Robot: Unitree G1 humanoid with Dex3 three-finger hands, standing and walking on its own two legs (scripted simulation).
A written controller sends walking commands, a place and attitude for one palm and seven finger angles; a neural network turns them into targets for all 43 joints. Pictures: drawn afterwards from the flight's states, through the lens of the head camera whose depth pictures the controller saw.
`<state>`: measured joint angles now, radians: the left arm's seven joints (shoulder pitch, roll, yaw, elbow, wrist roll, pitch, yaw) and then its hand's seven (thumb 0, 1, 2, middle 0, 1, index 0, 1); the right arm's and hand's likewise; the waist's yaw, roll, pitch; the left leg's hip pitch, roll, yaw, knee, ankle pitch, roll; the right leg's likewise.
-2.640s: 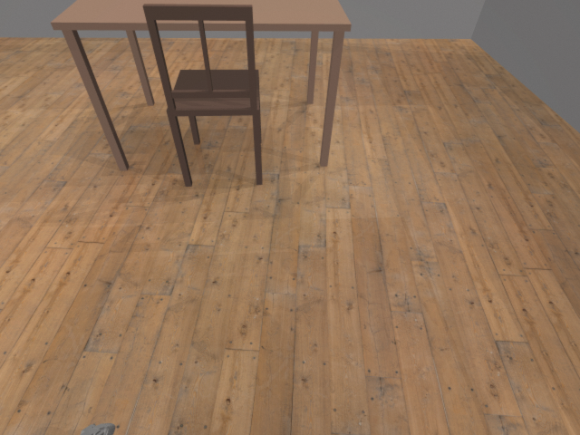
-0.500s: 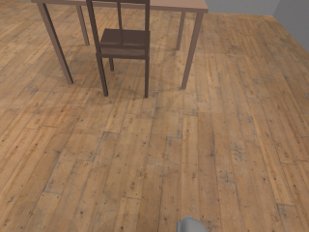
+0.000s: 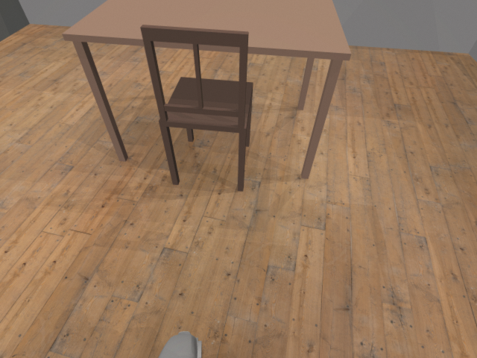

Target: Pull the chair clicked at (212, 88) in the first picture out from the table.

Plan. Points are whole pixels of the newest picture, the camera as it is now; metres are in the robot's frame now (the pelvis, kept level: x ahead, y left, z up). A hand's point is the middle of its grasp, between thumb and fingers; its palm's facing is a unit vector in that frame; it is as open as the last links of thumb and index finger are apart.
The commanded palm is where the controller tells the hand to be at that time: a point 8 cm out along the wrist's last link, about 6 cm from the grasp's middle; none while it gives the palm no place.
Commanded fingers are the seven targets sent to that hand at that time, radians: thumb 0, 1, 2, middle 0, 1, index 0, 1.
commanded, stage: walk to a spot facing it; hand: left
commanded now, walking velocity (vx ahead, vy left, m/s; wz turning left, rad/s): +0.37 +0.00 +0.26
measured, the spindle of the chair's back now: (198, 78) +1.12 +0.23 -0.11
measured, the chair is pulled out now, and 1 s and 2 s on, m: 0.00 0.00 0.00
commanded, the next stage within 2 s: turn to face it in 0.54 s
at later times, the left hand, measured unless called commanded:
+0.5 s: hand (131, 318) +0.23 +0.24 -0.18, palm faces +0.15 -0.98 -0.15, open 7.3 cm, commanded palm none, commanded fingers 0.00 0.90 0.90 -0.20 -0.30 -0.20 -0.30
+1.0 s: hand (181, 231) +0.44 +0.18 -0.17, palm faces +0.01 -0.97 -0.23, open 7.2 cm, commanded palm none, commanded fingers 0.00 0.90 0.90 -0.20 -0.30 -0.20 -0.30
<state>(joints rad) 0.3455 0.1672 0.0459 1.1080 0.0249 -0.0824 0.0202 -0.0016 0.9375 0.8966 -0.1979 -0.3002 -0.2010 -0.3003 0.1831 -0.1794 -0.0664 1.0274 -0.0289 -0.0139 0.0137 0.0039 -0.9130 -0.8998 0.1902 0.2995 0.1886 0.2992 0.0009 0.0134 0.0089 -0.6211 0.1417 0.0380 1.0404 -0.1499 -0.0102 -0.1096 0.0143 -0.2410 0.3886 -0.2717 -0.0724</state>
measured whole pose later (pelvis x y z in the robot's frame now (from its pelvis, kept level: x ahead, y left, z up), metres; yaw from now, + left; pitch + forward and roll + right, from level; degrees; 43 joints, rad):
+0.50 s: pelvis +0.21 +0.06 +0.00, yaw +4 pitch -2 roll +0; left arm 0.25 0.18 0.07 1.05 0.03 -0.01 0.00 0.01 0.92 0.90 -0.20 -0.30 -0.20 -0.30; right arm 0.28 -0.16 -0.05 1.07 -0.01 -0.08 -0.02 -0.03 -0.94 -0.90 0.20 0.30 0.20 0.30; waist 0.03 -0.06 0.03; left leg -0.09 -0.02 0.17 0.36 -0.24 0.08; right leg -0.59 -0.15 -0.05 1.11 -0.19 0.04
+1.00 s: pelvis +0.37 -0.01 +0.00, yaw -2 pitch -1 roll +0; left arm 0.19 0.16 0.05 1.04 0.01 -0.04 0.03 -0.01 0.95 0.90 -0.20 -0.30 -0.20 -0.30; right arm 0.28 -0.14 -0.04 1.09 -0.03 -0.01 -0.02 0.01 -0.91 -0.90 0.19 0.30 0.19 0.30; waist -0.02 0.02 0.06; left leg -0.43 0.11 0.05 1.04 -0.37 -0.03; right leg -0.29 0.03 -0.14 0.45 -0.15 -0.10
